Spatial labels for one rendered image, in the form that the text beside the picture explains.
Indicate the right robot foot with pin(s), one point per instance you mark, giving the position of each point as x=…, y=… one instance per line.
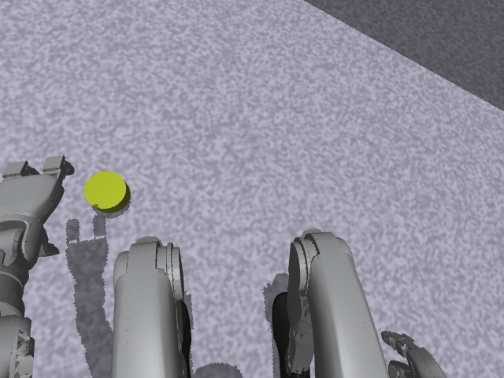
x=281, y=328

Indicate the left robot hand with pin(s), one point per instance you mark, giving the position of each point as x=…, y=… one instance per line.
x=24, y=191

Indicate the tin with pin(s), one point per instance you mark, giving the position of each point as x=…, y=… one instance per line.
x=107, y=192

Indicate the left robot arm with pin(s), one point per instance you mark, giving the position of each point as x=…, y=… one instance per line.
x=20, y=242

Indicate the right robot hand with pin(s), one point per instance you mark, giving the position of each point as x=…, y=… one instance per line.
x=421, y=363

